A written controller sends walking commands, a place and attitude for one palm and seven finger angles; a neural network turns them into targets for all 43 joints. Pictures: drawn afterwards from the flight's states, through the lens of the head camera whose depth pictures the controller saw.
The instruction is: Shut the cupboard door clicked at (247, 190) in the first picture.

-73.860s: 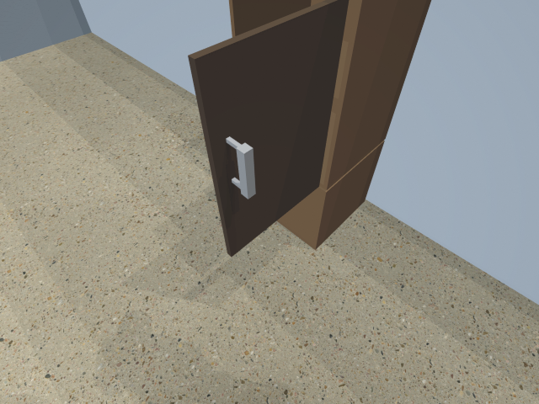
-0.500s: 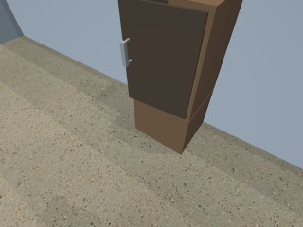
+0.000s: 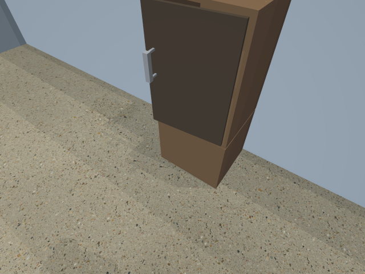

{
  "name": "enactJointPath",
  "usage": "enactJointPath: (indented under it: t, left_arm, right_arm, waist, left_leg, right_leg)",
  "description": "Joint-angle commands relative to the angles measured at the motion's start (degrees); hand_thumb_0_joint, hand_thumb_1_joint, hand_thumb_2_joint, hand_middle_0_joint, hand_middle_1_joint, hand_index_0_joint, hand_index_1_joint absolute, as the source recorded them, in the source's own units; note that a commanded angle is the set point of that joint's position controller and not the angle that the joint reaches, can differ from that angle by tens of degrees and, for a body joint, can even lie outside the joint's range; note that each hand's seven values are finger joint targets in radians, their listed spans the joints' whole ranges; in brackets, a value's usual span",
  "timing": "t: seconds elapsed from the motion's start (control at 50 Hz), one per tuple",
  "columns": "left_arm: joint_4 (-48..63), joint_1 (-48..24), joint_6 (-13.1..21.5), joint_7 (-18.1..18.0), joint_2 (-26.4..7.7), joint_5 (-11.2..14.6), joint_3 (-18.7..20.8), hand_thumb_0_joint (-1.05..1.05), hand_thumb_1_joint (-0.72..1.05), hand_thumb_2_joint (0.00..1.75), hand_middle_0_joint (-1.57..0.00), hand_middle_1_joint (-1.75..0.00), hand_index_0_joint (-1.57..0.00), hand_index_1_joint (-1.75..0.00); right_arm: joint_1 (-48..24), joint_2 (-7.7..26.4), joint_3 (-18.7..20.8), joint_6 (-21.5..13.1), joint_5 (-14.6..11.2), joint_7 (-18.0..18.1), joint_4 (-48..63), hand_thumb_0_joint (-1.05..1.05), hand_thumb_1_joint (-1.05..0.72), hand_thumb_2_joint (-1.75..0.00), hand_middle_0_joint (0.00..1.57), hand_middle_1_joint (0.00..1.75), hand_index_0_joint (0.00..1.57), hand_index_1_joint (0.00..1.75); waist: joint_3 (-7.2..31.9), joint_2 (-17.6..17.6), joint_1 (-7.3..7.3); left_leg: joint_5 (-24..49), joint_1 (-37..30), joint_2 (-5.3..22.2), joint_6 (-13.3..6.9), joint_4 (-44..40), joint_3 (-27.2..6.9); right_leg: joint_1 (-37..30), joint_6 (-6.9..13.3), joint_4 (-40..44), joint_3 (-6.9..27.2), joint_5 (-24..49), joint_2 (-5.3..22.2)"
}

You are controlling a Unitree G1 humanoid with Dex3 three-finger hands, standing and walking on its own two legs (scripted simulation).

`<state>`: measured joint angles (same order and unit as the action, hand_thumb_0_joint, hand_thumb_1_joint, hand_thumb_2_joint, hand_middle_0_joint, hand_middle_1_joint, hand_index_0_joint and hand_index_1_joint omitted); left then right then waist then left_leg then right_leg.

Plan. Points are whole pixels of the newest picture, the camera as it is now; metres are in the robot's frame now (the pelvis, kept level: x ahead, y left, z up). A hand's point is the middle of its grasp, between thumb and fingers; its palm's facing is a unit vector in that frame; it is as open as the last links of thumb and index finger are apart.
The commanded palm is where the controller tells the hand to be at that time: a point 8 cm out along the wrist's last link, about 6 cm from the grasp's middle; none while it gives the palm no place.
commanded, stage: walk to a spot facing it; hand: left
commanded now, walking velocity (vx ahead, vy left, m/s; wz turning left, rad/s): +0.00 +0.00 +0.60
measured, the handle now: (150, 65) +0.90 +0.18 +0.00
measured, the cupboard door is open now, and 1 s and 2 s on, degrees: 6 6 6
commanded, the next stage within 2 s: none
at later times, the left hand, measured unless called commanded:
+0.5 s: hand out of the picture -0.02 +0.26 -0.20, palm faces +0.26 -0.94 -0.24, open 7.4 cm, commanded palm none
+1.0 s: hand out of the picture -0.08 +0.20 -0.16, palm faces +0.53 -0.80 -0.28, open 7.4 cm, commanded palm none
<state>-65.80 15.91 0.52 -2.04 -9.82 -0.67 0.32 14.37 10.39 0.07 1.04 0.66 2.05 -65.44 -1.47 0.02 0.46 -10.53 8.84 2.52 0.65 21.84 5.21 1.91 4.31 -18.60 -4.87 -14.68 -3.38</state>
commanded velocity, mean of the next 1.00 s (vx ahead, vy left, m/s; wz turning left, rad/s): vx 0.00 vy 0.00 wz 0.60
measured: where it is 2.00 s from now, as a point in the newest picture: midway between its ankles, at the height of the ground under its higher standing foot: outside the picture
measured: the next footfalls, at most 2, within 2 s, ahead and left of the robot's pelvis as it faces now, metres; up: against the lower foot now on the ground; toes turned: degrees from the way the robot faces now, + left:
left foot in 0.40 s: +0.03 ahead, +0.17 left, +0.00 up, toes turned +17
right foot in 0.76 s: +0.05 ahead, -0.10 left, +0.00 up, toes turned +25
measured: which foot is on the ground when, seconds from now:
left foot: down 0.00-0.16, up 0.18-0.38, down 0.40-0.76, up 0.78-1.00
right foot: down 0.00-0.40, up 0.42-0.74, down 0.76-1.00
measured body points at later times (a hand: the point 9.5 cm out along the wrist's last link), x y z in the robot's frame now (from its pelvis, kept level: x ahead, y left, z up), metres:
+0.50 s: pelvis -0.03 +0.05 -0.02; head +0.01 +0.07 +0.43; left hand -0.03 +0.31 -0.18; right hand +0.06 -0.19 -0.17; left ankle -0.01 +0.16 -0.74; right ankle -0.04 -0.08 -0.69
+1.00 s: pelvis -0.02 +0.00 -0.01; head +0.03 +0.01 +0.44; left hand -0.10 +0.25 -0.14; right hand +0.18 -0.19 -0.16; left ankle -0.10 +0.11 -0.68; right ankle +0.02 -0.11 -0.74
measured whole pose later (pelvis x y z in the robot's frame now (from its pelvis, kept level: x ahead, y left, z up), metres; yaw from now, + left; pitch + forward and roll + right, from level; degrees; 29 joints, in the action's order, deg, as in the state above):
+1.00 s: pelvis -0.02 +0.00 -0.01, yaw +35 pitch +0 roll +2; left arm -50.9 12.4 -1.2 -1.4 -11.3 -1.9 2.4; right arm 10.3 15.0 5.4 5.1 0.9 -1.9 -51.9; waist -6.1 0.4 2.3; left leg -23.6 27.7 0.9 4.0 57.1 0.8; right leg 11.0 -0.4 -29.8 -8.6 -18.5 5.9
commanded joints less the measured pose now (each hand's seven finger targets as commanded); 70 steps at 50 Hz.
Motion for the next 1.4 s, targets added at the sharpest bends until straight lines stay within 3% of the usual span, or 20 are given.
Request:
enactJointPath:
  t: [0.0,0.1,0.22,0.34,0.36,0.38,0.4,0.44,0.68,0.72,0.74,0.76,0.86,0.98,1.04,1.08,1.1,1.12,1.18,1.38]
  left_arm:
    - [1.19,4.02,0.25,-0.44,-5.66,0.28,1.23,0.0,0.9,0.9,-0.2,-0.3,-0.2,-0.3]
    - [3.49,4.01,-0.73,-0.63,-8.24,-0.08,3.18,0.0,0.9,0.9,-0.2,-0.3,-0.2,-0.3]
    - [8.18,0.28,-0.89,-1.02,-9.87,-1.42,5.02,0.0,0.9,0.9,-0.2,-0.3,-0.2,-0.3]
    - [11.1,-1.38,-1.06,-0.03,-11.49,-0.38,5.76,0.0,0.9,0.9,-0.2,-0.3,-0.2,-0.3]
    - [12.61,0.46,-1.59,0.29,-8.24,0.1,5.45,0.0,0.9,0.9,-0.2,-0.3,-0.2,-0.3]
    - [15.09,-3.35,-2.06,0.07,-7.14,-0.17,4.67,0.0,0.9,0.9,-0.2,-0.3,-0.2,-0.3]
    - [16.31,-4.92,-2.49,0.02,-8.12,-0.53,4.91,0.0,0.9,0.9,-0.2,-0.3,-0.2,-0.3]
    - [16.4,-6.98,-2.66,0.48,-7.93,-0.93,5.53,0.0,0.9,0.9,-0.2,-0.3,-0.2,-0.3]
    - [17.95,-1.64,-2.15,0.73,-8.27,-0.18,4.88,0.0,0.9,0.9,-0.2,-0.3,-0.2,-0.3]
    - [17.24,3.44,-1.42,0.27,-13.21,-0.83,6.07,0.0,0.9,0.9,-0.2,-0.3,-0.2,-0.3]
    - [18.21,2.01,-1.04,-0.13,-18.6,-1.77,7.14,0.0,0.9,0.9,-0.2,-0.3,-0.2,-0.3]
    - [19.27,-2.39,-1.13,-0.31,-17.9,-1.34,6.16,0.0,0.9,0.9,-0.2,-0.3,-0.2,-0.3]
    - [20.95,-9.16,0.04,-0.15,-11.63,-1.02,4.75,0.0,0.9,0.9,-0.2,-0.3,-0.2,-0.3]
    - [18.08,0.78,-0.21,-0.18,-14.85,-1.3,6.13,0.0,0.9,0.9,-0.2,-0.3,-0.2,-0.3]
    - [17.78,0.95,-0.42,0.04,-15.95,-1.2,6.71,0.0,0.9,0.9,-0.2,-0.3,-0.2,-0.3]
    - [18.5,0.81,-0.77,0.44,-13.8,-0.31,6.31,0.0,0.9,0.9,-0.2,-0.3,-0.2,-0.3]
    - [20.53,0.06,-0.96,0.96,-9.09,0.09,5.11,0.0,0.9,0.9,-0.2,-0.3,-0.2,-0.3]
    - [22.55,-5.31,-1.54,0.67,-9.41,-0.57,4.22,0.0,0.9,0.9,-0.2,-0.3,-0.2,-0.3]
    - [21.67,-8.95,-1.55,1.54,-9.98,-0.83,5.14,0.0,0.9,0.9,-0.2,-0.3,-0.2,-0.3]
    - [20.6,-6.67,-0.48,3.63,-8.66,-0.8,4.88,0.0,0.9,0.9,-0.2,-0.3,-0.2,-0.3]
  right_arm:
    - [3.37,4.19,0.3,-0.49,0.3,0.38,1.56,0.0,-0.9,-0.9,0.2,0.3,0.2,0.3]
    - [2.86,4.79,1.36,0.61,0.37,-0.04,3.47,0.0,-0.9,-0.9,0.2,0.3,0.2,0.3]
    - [-0.99,4.43,3.37,2.05,0.18,-0.85,8.12,0.0,-0.9,-0.9,0.2,0.3,0.2,0.3]
    - [6.74,4.83,3.46,1.05,0.87,-1.92,8.57,0.0,-0.9,-0.9,0.2,0.3,0.2,0.3]
    - [8.9,10.17,4.6,0.53,1.42,-1.67,8.84,0.0,-0.9,-0.9,0.2,0.3,0.2,0.3]
    - [10.32,13.54,5.42,0.75,1.22,-1.04,8.83,0.0,-0.9,-0.9,0.2,0.3,0.2,0.3]
    - [9.65,14.88,5.75,0.96,1.54,-0.97,9.1,0.0,-0.9,-0.9,0.2,0.3,0.2,0.3]
    - [3.49,13.25,5.33,0.49,1.77,-0.67,12.05,0.0,-0.9,-0.9,0.2,0.3,0.2,0.3]
    - [-2.94,13.94,6.67,1.52,1.34,-1.46,15.97,0.0,-0.9,-0.9,0.2,0.3,0.2,0.3]
    - [-4.48,10.63,6.66,1.94,0.39,-2.0,17.31,0.0,-0.9,-0.9,0.2,0.3,0.2,0.3]
    - [-3.7,6.53,6.26,1.69,0.11,-2.15,18.39,0.0,-0.9,-0.9,0.2,0.3,0.2,0.3]
    - [-4.82,9.49,6.65,1.69,0.97,-2.38,18.3,0.0,-0.9,-0.9,0.2,0.3,0.2,0.3]
    - [-2.49,7.79,6.06,2.65,0.57,-3.84,17.18,0.0,-0.9,-0.9,0.2,0.3,0.2,0.3]
    - [-9.37,6.13,4.49,2.05,0.17,-3.97,19.43,0.0,-0.9,-0.9,0.2,0.3,0.2,0.3]
    - [-6.82,6.98,4.36,1.2,0.06,-3.77,19.04,0.0,-0.9,-0.9,0.2,0.3,0.2,0.3]
    - [-0.14,11.93,5.53,0.4,0.59,-3.53,17.07,0.0,-0.9,-0.9,0.2,0.3,0.2,0.3]
    - [3.72,18.34,7.17,0.1,1.01,-2.9,16.55,0.0,-0.9,-0.9,0.2,0.3,0.2,0.3]
    - [8.01,19.54,7.2,0.67,0.7,-2.44,14.95,0.0,-0.9,-0.9,0.2,0.3,0.2,0.3]
    - [2.2,15.15,5.7,0.06,1.41,-1.17,16.19,0.0,-0.9,-0.9,0.2,0.3,0.2,0.3]
    - [-1.66,14.73,5.62,-1.04,1.45,-1.79,16.06,0.0,-0.9,-0.9,0.2,0.3,0.2,0.3]
  waist:
    - [-3.5,0.68,-0.09]
    - [-2.74,-2.08,-0.66]
    - [-5.67,-5.26,-0.74]
    - [0.25,2.23,3.06]
    - [1.28,18.38,3.02]
    - [2.29,20.98,4.38]
    - [2.85,13.3,4.33]
    - [-0.31,10.82,2.24]
    - [5.57,10.95,-0.78]
    - [5.79,1.66,-3.47]
    - [3.4,-15.22,-3.51]
    - [0.07,-12.63,-2.01]
    - [-2.7,-10.35,2.83]
    - [2.16,-11.46,-2.49]
    - [4.59,-11.12,-1.57]
    - [8.81,0.11,2.19]
    - [10.56,18.46,4.26]
    - [10.12,15.21,6.42]
    - [3.52,15.26,4.49]
    - [-2.02,9.93,0.71]
  left_leg:
    - [7.59,0.17,4.13,-1.54,-1.67,-5.59]
    - [6.01,6.7,1.8,-1.1,6.4,-4.89]
    - [-20.53,18.67,2.0,0.17,34.26,-5.62]
    - [6.74,1.63,1.34,-0.52,7.04,-2.62]
    - [24.6,-1.8,12.78,-6.83,1.19,-22.16]
    - [31.69,-1.49,20.71,-13.4,-3.44,-33.17]
    - [11.69,2.82,20.99,-14.16,-5.44,-30.7]
    - [-6.5,9.92,15.8,-10.93,-8.08,-30.68]
    - [3.57,7.96,5.55,-7.32,-2.3,-25.96]
    - [-8.58,20.97,-1.65,-1.97,6.43,-21.0]
    - [-18.32,29.79,-9.2,2.49,23.24,-10.08]
    - [-22.11,27.55,-5.84,1.76,37.35,-10.94]
    - [-11.65,25.32,-1.74,3.31,45.9,-6.67]
    - [-14.88,19.6,-1.97,2.95,24.97,-0.92]
    - [-9.82,12.27,-2.61,1.94,12.56,0.58]
    - [11.81,-6.03,2.36,-0.37,1.76,-5.8]
    - [33.6,-15.33,17.91,-8.4,1.46,-26.65]
    - [35.1,-14.85,21.01,-13.18,1.44,-28.07]
    - [2.21,-4.98,13.9,-11.16,-3.47,-25.2]
    - [-18.69,7.2,7.38,-9.87,-7.61,-24.4]
  right_leg:
    - [5.29,-2.57,3.0,6.79,14.1,10.88]
    - [4.32,0.31,-0.88,6.04,14.48,14.85]
    - [6.19,9.93,-0.14,8.61,25.96,26.79]
    - [11.16,-0.49,-21.1,-5.1,21.86,19.6]
    - [21.37,-5.52,-33.37,-7.55,-1.75,11.5]
    - [26.8,-6.24,-42.84,-1.23,-25.07,7.05]
    - [24.59,-4.87,-47.23,3.78,-22.37,8.01]
    - [26.74,-5.25,-48.11,5.4,-14.42,8.59]
    - [11.86,-6.62,-15.49,3.23,-7.16,2.25]
    - [-2.07,-4.22,1.47,9.85,-5.01,9.67]
    - [-1.64,1.93,7.93,28.3,-10.0,26.59]
    - [9.67,4.58,7.82,27.98,-6.04,31.55]
    - [10.34,3.04,-0.74,6.09,19.59,20.48]
    - [-1.43,2.94,-7.34,2.4,36.04,22.55]
    - [-1.62,0.98,-12.78,0.31,36.81,23.13]
    - [11.13,-4.32,-26.13,-4.56,21.51,19.42]
    - [28.39,-8.55,-38.32,-5.4,-17.79,10.71]
    - [32.06,-7.75,-44.51,0.89,-24.66,9.93]
    - [34.35,-7.28,-46.75,4.44,-14.31,10.62]
    - [21.22,-7.63,-22.54,0.66,-6.69,5.68]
